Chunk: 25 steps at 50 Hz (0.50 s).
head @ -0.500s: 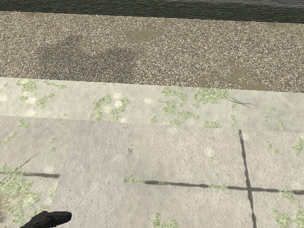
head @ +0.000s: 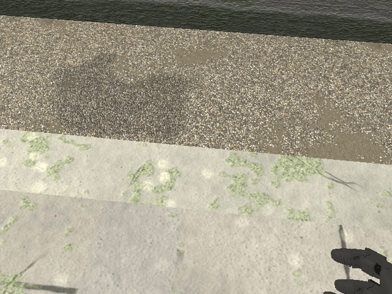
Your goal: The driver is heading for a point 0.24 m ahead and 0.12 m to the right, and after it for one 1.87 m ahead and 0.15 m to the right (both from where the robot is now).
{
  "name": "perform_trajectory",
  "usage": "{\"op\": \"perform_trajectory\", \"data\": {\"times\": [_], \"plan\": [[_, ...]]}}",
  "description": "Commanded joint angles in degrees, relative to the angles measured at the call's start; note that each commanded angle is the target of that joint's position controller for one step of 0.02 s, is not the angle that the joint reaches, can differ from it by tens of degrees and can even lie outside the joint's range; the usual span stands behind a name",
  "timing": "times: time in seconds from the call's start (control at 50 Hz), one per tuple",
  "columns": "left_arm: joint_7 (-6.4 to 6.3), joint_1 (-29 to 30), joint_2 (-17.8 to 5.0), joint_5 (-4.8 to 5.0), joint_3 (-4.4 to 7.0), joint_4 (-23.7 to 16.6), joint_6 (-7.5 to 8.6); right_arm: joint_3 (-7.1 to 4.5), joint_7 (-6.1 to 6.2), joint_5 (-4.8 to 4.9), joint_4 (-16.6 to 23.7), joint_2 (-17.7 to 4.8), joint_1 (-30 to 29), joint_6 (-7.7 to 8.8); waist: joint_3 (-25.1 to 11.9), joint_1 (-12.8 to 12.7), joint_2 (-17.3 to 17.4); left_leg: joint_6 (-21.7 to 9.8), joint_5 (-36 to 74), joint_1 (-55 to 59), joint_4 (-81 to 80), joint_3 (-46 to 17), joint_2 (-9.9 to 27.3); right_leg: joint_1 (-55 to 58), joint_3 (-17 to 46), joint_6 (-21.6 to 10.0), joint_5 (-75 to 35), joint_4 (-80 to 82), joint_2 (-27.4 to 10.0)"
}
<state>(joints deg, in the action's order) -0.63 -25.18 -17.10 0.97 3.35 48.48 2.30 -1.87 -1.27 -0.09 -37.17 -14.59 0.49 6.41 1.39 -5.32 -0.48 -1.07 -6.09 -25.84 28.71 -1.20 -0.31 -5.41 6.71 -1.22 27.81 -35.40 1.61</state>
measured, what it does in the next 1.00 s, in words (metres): walks ahead: right foot, then left foot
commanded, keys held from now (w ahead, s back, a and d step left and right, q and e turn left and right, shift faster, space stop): w+e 0.38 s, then w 0.20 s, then w+q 0.42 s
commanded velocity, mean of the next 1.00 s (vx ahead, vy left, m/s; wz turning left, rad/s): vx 0.50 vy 0.00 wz -0.18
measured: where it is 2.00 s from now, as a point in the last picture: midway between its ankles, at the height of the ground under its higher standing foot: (262, 201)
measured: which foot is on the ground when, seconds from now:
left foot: down 0.00-0.50, up 0.52-0.98, down 1.00-1.00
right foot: up 0.00-0.46, down 0.48-1.00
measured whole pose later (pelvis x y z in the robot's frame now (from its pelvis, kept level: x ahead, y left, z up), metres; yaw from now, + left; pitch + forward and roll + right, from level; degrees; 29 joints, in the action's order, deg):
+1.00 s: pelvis +0.51 -0.12 -0.01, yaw -9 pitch +1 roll -2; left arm -1.7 -19.0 -14.7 1.3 3.5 48.5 1.9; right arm -2.3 -2.1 0.2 -43.6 -13.2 8.6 1.2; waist 2.1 -1.9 1.2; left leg -5.6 -2.4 -30.6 34.7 2.8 0.4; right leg 1.9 -11.2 -0.9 28.0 -27.9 0.0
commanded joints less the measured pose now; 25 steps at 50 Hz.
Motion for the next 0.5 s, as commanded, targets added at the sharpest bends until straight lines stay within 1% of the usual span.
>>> {"op": "perform_trajectory", "data": {"times": [0.02, 0.04, 0.06, 0.08, 0.1, 0.12, 0.14, 0.2, 0.24, 0.3, 0.34, 0.38, 0.4, 0.42, 0.44, 0.46, 0.48, 0.5], "plan": [[-0.15, -2.2, -5.4, 1.61, 0.35, -6.2, 1.77, -4.40, 0.58, -0.07, -1.6, -11.6, 21.1, -0.75, -18.0, 10.5, 13.0, -13.2, -20.5, 45.1, -10.8, -38.9, 23.8, -38.1, 1.8, -0.1, 5.3, -35.6, -1.9], [-0.14, 3.3, -8.1, 1.80, 1.34, -7.2, 1.55, -3.50, 0.73, 0.27, -1.5, -8.8, 18.2, -0.78, -10.3, 10.8, 9.0, -10.8, -19.6, 38.0, -12.0, -29.7, 21.6, -39.8, 0.9, -0.1, -0.2, -36.6, -4.0], [-0.25, 5.3, -7.5, 1.25, 1.41, -7.6, 1.25, -2.95, 0.65, 0.02, -1.7, -7.5, 14.7, -0.77, -6.5, 9.1, 5.9, -9.8, -13.3, 31.1, -13.4, -23.4, 19.1, -37.7, -0.2, 0.3, -4.5, -35.5, -6.0], [-0.09, 6.5, -6.8, 0.63, 1.59, -8.0, 0.92, -2.54, 0.56, -0.24, -2.0, -5.9, 12.4, -0.77, -3.6, 7.8, 6.2, -9.5, -8.7, 26.0, -15.1, -18.5, 17.1, -36.3, -0.2, 0.7, -7.3, -33.3, -7.3], [0.20, 6.0, -5.6, 0.71, 1.61, -8.2, 0.37, -2.49, 0.62, -0.68, -2.4, -5.6, 11.0, -0.54, -2.3, 6.3, 7.7, -9.1, -5.5, 22.0, -16.9, -14.5, 15.8, -33.5, -0.2, 1.0, -9.3, -32.1, -8.7], [0.38, 5.8, -4.5, 0.86, 1.48, -8.3, -0.17, -2.65, 0.66, -0.65, -2.8, -5.5, 10.3, -0.23, -1.7, 5.6, 7.9, -9.2, -3.3, 19.7, -18.4, -11.6, 15.2, -32.0, -0.7, 1.2, -10.2, -31.3, -9.1], [0.47, 6.2, -3.5, 0.83, 1.32, -8.7, -0.63, -2.87, 0.70, -0.52, -3.3, -5.9, 10.0, 0.12, -1.0, 5.3, 7.1, -9.7, -0.7, 18.3, -19.6, -9.1, 15.3, -32.0, -1.0, 1.6, -11.2, -30.5, -9.4], [0.65, 9.5, -2.8, 0.26, 1.09, -10.7, -1.20, -3.71, 1.00, -0.50, -4.9, -8.1, 10.6, 0.57, 0.5, 5.3, 4.6, -10.7, 4.5, 18.2, -21.5, -3.6, 16.0, -34.5, -0.8, 2.7, -16.9, -24.6, -10.0], [1.29, 11.7, -2.4, 0.34, 0.82, -11.4, -0.94, -3.97, 1.20, -0.49, -5.6, -9.1, 10.7, 0.34, 0.8, 5.8, 3.9, -10.1, 7.0, 19.1, -21.7, 0.8, 15.1, -34.0, -1.6, 2.5, -23.0, -18.2, -9.7], [2.46, 17.6, -1.7, 0.29, 0.26, -13.2, -0.45, -4.35, 1.48, -0.05, -6.6, -10.8, 12.4, -0.29, 2.1, 8.1, 2.8, -8.9, 8.3, 20.6, -21.5, 5.7, 14.7, -32.0, -4.6, 1.6, -28.8, -9.1, -8.7], [3.07, 21.0, -1.8, 0.34, 0.14, -14.8, -0.50, -4.69, 1.51, 0.47, -7.6, -11.9, 14.2, -0.86, 3.1, 9.2, 2.6, -8.2, 8.3, 23.5, -20.9, 7.4, 15.6, -32.2, -6.0, 0.6, -28.4, -5.3, -8.3], [3.58, 23.3, -2.4, 0.34, 0.30, -16.4, -0.67, -5.07, 1.47, 1.16, -8.4, -12.9, 15.4, -1.60, 3.9, 9.5, 2.9, -7.3, 10.2, 27.3, -19.1, 8.6, 16.8, -32.7, -7.2, -0.8, -25.3, -2.8, -7.7], [3.74, 23.7, -2.6, 0.25, 0.40, -16.8, -0.68, -5.15, 1.29, 1.38, -8.8, -13.1, 16.2, -2.00, 3.7, 9.3, 2.9, -7.0, 14.5, 28.3, -17.6, 9.1, 17.2, -31.1, -8.1, -1.8, -22.9, -2.1, -6.7], [3.69, 22.5, -3.3, 0.19, 0.86, -16.9, -0.72, -5.34, 1.22, 1.79, -9.2, -13.7, 16.2, -2.41, 2.7, 8.1, 3.7, -6.5, 22.5, 29.4, -14.5, 10.0, 17.0, -28.4, -9.2, -2.9, -19.8, -1.5, -5.2], [3.56, 20.0, -4.3, -0.09, 1.48, -16.6, -0.83, -5.53, 1.26, 2.14, -9.3, -14.6, 16.1, -2.75, 0.5, 6.2, 4.8, -6.1, 32.5, 29.8, -9.7, 10.7, 16.9, -23.5, -10.8, -4.2, -16.8, -1.0, -2.9], [3.38, 12.9, -6.0, -0.27, 2.74, -14.7, -0.97, -5.36, 1.36, 2.30, -9.4, -14.7, 15.0, -3.23, -3.3, 1.6, 3.8, -4.9, 39.7, 28.3, -0.2, 12.4, 15.4, -13.5, -12.5, -5.9, -18.6, 2.5, -0.1], [2.65, 3.5, -9.3, -0.02, 4.54, -11.7, -1.23, -4.45, 1.57, 1.75, -9.4, -12.7, 16.0, -3.23, -8.4, -2.6, 2.1, -2.9, 35.9, 20.5, 12.0, 13.8, 13.0, 2.2, -11.2, -7.6, -22.7, 4.2, 0.9], [1.59, -1.5, -16.7, -0.10, 6.04, -10.7, -1.33, -2.09, 1.10, -0.77, -7.1, -6.4, 20.3, -2.44, -15.2, -0.6, -11.8, 1.1, -1.7, -3.0, 35.1, 13.8, 6.3, 24.4, 14.1, -15.2, -23.0, 4.8, -14.9]]}}
Velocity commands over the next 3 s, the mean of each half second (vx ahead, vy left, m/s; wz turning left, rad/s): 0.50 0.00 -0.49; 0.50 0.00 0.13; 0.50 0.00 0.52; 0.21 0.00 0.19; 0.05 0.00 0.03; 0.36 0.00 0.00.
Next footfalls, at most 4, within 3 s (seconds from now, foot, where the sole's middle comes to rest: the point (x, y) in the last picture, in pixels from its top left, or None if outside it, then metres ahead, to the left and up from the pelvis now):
0.48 right None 0.36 -0.19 -0.76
1.00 left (237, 228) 0.70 -0.06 -0.76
1.50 right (288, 192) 0.87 -0.25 -0.76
1.80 left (233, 191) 0.85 -0.04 -0.76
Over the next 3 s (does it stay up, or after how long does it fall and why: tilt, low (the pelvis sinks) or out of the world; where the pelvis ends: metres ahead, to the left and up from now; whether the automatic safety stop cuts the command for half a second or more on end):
stays up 0.84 -0.14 0.00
